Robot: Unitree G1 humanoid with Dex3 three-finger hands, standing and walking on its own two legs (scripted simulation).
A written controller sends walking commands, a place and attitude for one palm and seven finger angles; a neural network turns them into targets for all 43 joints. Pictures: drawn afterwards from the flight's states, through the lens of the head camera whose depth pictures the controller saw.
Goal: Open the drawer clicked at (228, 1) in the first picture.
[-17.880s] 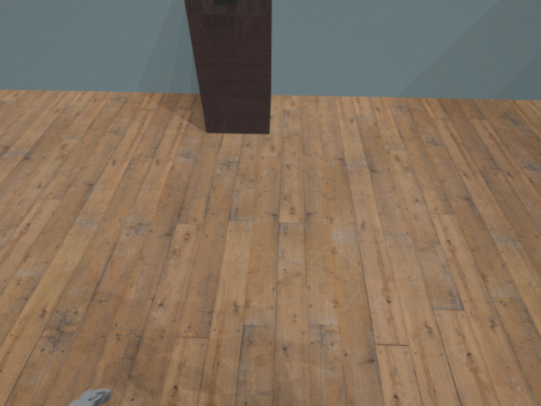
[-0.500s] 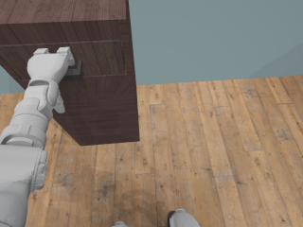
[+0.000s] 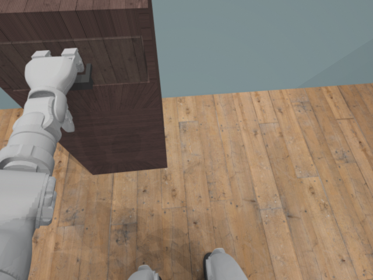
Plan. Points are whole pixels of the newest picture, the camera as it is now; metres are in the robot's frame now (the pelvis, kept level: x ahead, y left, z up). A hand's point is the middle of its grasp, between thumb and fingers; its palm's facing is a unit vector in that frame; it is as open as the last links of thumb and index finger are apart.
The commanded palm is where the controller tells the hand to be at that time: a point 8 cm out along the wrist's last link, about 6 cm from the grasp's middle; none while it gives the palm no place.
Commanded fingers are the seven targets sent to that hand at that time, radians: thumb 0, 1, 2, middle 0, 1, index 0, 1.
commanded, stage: lower the fingers behind the handle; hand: left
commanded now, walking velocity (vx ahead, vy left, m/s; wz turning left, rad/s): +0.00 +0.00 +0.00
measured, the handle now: (70, 75) +0.58 +0.23 +0.04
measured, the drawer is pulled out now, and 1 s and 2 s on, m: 0.00 0.00 0.00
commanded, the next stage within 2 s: lift the fingers back up to retry in 0.60 s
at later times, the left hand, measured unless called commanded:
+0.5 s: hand (64, 91) +0.52 +0.23 +0.04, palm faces -0.05 +0.04 -1.00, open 13.9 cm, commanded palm +0.51 +0.24 +0.06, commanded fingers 0.00 -0.50 0.30 -0.30 -1.20 -0.30 -1.20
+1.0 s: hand (62, 92) +0.52 +0.23 +0.05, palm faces -0.06 +0.00 -1.00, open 13.8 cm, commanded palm +0.50 +0.23 +0.11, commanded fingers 0.00 -0.50 0.30 -0.30 -1.20 -0.30 -1.20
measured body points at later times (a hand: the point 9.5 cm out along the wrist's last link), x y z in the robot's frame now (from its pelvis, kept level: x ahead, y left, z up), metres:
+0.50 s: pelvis -0.03 +0.00 -0.02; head +0.12 -0.01 +0.41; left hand +0.52 +0.22 +0.10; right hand -0.04 -0.28 -0.14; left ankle -0.03 +0.11 -0.69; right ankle +0.04 -0.14 -0.69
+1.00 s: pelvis -0.02 +0.00 +0.00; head +0.12 -0.01 +0.42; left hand +0.52 +0.23 +0.10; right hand -0.03 -0.27 -0.13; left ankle -0.03 +0.11 -0.69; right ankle +0.04 -0.14 -0.69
